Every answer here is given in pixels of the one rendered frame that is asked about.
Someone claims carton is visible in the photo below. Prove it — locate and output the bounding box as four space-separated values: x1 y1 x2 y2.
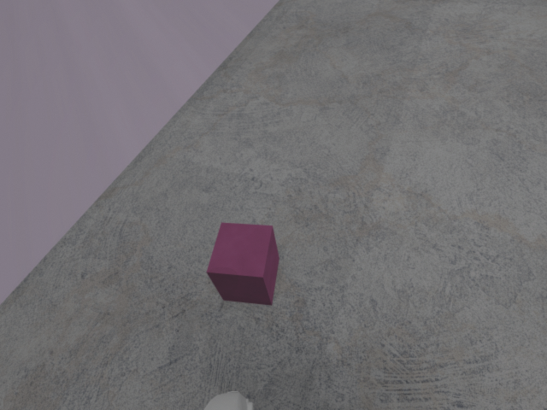
207 223 279 306

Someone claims left robot thigh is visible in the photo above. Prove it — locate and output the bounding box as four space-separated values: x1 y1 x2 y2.
204 393 253 410

